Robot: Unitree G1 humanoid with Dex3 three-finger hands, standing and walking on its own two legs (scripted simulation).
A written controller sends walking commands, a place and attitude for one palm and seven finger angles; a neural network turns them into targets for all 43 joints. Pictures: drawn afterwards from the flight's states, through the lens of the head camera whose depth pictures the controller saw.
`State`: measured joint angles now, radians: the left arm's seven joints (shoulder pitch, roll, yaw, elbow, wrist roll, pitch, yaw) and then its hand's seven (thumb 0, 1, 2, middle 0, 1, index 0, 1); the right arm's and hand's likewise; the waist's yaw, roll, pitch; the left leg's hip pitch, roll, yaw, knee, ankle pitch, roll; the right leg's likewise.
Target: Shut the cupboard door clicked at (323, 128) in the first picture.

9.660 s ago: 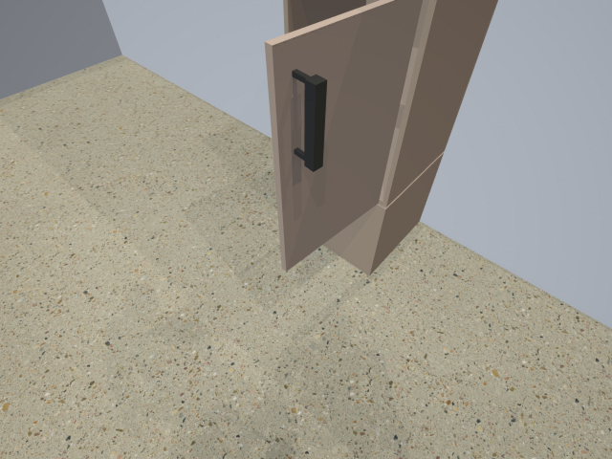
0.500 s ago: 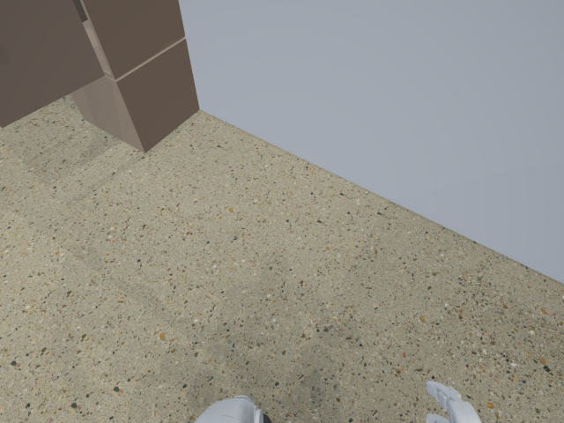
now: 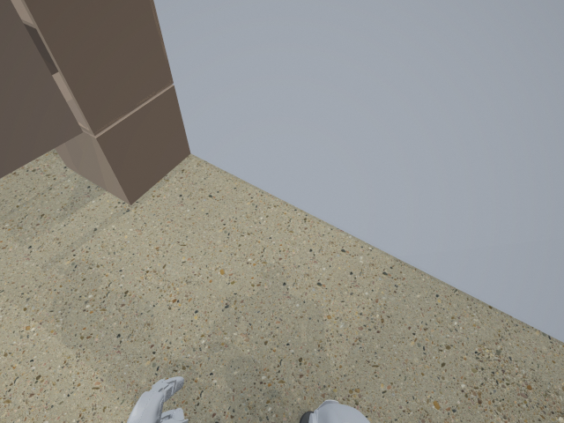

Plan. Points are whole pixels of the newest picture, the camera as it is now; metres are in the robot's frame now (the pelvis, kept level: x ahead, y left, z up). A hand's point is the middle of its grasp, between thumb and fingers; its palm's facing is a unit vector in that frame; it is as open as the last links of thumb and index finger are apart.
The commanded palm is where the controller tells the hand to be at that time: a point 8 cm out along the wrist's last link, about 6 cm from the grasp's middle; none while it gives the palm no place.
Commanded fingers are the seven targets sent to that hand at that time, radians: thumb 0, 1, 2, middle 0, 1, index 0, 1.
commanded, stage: walk to a spot facing it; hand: left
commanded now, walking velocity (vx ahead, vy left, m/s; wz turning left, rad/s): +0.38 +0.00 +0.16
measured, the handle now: out of the picture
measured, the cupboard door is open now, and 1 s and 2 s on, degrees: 84 84 84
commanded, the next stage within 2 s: turn to face it in 0.60 s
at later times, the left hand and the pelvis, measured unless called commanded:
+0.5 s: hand out of the picture +0.14 +0.19 -0.18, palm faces +0.22 -0.97 -0.12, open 7.3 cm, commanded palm none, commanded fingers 0.00 0.90 0.90 -0.20 -0.30 -0.20 -0.30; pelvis +0.26 +0.06 -0.01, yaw +8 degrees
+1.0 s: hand (145, 225) +0.52 +0.28 -0.15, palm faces +0.15 -0.97 -0.19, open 7.4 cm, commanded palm none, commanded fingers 0.00 0.90 0.90 -0.20 -0.30 -0.20 -0.30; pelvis +0.43 +0.09 +0.01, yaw +11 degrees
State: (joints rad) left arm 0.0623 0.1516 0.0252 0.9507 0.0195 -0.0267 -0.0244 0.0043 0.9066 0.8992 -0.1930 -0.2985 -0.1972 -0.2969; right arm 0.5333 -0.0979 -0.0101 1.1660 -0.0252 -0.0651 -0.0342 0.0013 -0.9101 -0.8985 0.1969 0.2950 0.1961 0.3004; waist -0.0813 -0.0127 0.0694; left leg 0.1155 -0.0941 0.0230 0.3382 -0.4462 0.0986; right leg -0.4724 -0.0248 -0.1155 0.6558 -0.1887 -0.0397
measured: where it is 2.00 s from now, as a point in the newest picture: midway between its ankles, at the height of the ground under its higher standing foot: (241, 326)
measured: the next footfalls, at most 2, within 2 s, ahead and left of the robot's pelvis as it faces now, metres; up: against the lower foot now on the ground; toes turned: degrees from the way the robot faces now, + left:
right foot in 0.02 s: +0.12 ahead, -0.10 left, +0.00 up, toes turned -6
left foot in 0.48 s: +0.39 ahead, +0.15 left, +0.00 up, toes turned +15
